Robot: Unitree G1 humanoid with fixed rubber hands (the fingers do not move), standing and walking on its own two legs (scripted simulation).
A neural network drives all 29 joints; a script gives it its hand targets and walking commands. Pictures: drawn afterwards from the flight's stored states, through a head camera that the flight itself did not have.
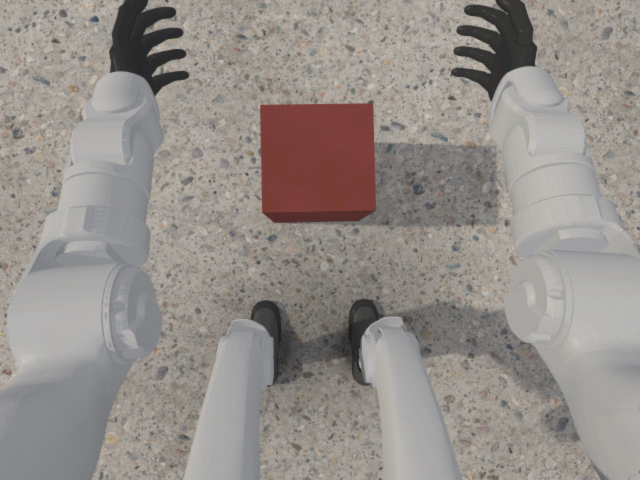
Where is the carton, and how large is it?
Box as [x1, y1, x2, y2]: [260, 103, 375, 222]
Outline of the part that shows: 372,103 260,105 262,212 274,222 359,220 375,210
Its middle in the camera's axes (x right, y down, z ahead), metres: +0.00 -0.15 +0.83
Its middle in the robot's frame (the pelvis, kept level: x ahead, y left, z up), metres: +0.53 -0.01 -0.51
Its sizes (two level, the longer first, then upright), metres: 0.210 0.200 0.250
